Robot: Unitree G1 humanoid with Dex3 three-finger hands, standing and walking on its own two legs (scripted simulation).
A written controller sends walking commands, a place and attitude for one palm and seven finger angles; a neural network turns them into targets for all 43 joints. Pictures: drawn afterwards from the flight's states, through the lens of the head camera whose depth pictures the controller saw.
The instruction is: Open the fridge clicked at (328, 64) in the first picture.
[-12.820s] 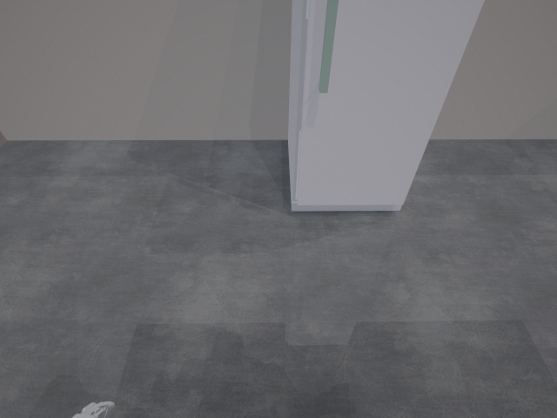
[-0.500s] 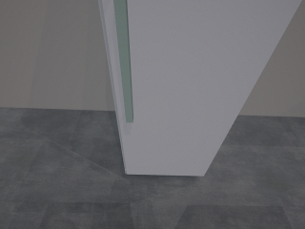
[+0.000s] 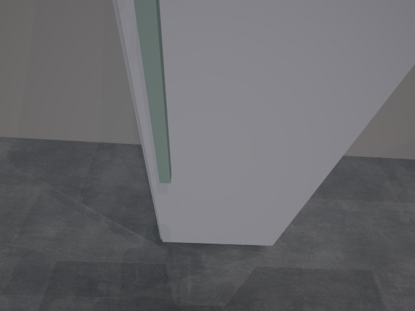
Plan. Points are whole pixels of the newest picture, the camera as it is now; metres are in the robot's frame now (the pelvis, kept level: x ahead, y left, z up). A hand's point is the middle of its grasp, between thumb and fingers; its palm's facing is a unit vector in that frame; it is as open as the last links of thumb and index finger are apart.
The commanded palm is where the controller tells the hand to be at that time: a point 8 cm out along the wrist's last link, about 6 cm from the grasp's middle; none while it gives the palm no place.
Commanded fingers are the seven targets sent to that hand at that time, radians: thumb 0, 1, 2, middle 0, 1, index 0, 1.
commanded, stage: come to a stop and stand still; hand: left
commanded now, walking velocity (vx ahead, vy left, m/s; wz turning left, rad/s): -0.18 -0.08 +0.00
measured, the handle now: (159, 96) +0.44 +0.14 +0.18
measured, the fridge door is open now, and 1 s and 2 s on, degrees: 0 0 0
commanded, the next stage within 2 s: look again from close up in 1.24 s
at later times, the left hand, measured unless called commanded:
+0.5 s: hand out of the picture +0.00 +0.12 -0.17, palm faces +0.10 -0.98 -0.18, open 7.3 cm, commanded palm none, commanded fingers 0.00 0.90 0.90 -0.20 -0.30 -0.20 -0.30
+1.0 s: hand out of the picture -0.06 +0.12 -0.16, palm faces +0.07 -0.97 -0.23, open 7.4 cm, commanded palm none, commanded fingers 0.00 0.90 0.90 -0.20 -0.30 -0.20 -0.30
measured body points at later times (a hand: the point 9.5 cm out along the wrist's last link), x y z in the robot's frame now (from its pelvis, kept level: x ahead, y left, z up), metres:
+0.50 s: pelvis -0.03 -0.06 +0.00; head -0.01 -0.04 +0.45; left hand +0.00 +0.17 -0.16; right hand +0.01 -0.29 -0.15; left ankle -0.04 +0.05 -0.73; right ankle -0.01 -0.17 -0.73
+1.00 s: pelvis -0.04 -0.05 +0.01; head -0.04 -0.08 +0.46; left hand -0.06 +0.17 -0.14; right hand -0.03 -0.27 -0.16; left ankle -0.04 +0.05 -0.73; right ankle -0.01 -0.17 -0.73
